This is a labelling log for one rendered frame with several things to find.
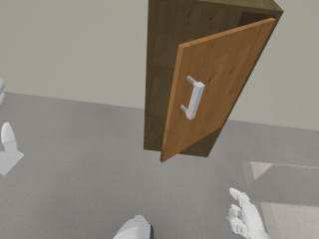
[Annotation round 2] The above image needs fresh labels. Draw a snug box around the left robot thigh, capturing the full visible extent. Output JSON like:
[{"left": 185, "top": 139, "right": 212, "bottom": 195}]
[{"left": 113, "top": 218, "right": 151, "bottom": 239}]

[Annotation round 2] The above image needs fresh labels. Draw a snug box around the robot right hand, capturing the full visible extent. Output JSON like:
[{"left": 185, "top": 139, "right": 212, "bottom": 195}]
[{"left": 226, "top": 187, "right": 265, "bottom": 238}]

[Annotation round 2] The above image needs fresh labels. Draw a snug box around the robot left shin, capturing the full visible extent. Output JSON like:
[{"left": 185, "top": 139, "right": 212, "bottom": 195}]
[{"left": 135, "top": 215, "right": 147, "bottom": 222}]

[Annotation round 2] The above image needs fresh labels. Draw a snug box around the robot left hand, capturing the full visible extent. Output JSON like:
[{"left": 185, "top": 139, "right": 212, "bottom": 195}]
[{"left": 0, "top": 77, "right": 24, "bottom": 176}]

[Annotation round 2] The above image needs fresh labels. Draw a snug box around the handle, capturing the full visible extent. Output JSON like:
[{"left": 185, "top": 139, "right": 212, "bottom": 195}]
[{"left": 180, "top": 76, "right": 205, "bottom": 120}]

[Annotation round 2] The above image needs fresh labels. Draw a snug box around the robot right forearm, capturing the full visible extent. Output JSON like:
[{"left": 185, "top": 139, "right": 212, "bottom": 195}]
[{"left": 246, "top": 229, "right": 271, "bottom": 239}]

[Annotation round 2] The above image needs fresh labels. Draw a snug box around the cupboard door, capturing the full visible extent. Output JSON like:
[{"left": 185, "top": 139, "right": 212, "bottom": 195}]
[{"left": 159, "top": 17, "right": 276, "bottom": 163}]

